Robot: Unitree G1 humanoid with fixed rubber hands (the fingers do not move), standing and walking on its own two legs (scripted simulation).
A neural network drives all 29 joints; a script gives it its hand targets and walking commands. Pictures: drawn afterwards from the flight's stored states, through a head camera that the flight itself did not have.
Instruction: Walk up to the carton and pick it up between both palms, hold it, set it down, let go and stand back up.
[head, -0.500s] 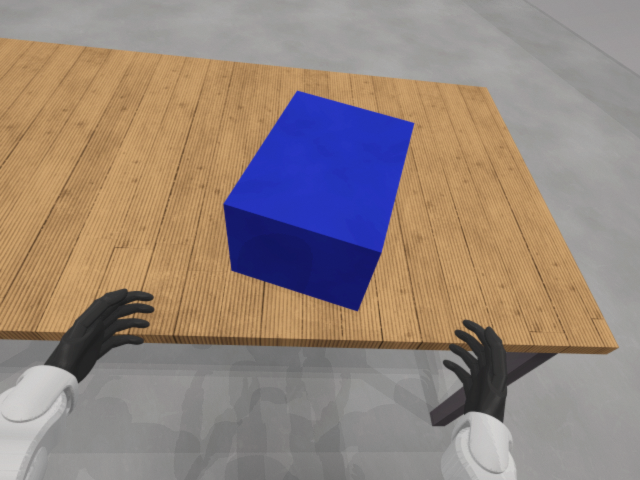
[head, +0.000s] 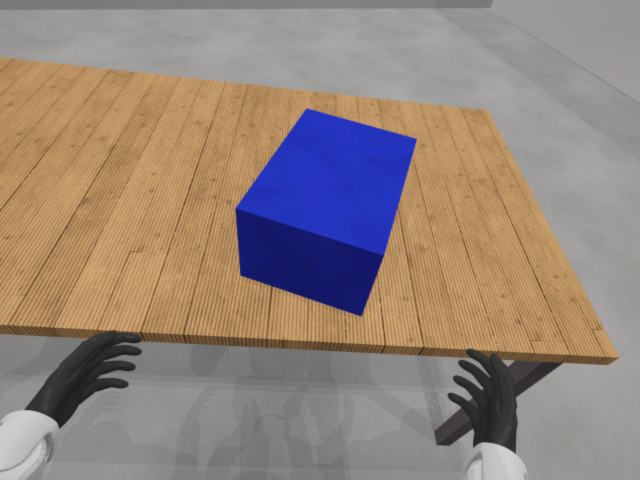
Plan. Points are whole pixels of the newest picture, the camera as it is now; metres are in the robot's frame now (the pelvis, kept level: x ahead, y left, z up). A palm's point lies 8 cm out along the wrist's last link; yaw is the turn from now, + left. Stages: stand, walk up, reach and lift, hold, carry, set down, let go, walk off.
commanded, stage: set down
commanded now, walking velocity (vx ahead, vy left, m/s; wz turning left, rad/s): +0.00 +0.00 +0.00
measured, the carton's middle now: (331, 204) +0.56 -0.05 +0.00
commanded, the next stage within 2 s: none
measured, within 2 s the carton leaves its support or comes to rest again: neither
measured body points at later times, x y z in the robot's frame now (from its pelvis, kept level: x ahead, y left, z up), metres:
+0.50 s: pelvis +0.02 +0.00 +0.00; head +0.05 +0.04 +0.45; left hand +0.23 +0.26 +0.00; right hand +0.18 -0.19 +0.02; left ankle -0.01 +0.07 -0.74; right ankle +0.02 -0.16 -0.74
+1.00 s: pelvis +0.02 +0.00 +0.00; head +0.04 +0.04 +0.45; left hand +0.20 +0.26 -0.04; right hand +0.16 -0.20 -0.03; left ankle -0.01 +0.07 -0.74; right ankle +0.02 -0.16 -0.74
